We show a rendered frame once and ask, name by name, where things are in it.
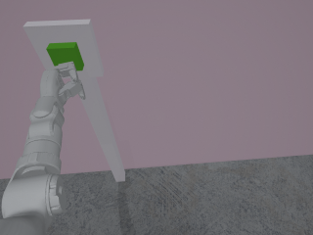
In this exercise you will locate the button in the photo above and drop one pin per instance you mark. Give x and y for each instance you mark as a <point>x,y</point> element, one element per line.
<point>65,52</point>

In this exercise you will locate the left robot forearm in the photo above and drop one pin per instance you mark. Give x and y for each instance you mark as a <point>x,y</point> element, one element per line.
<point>43,144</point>

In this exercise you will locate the panel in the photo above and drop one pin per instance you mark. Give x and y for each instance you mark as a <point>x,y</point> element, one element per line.
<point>41,34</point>

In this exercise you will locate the robot left upper arm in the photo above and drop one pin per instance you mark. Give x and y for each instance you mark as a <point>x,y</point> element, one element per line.
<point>31,203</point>

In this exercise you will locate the robot left hand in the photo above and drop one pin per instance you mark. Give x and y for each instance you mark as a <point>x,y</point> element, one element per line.
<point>51,83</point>

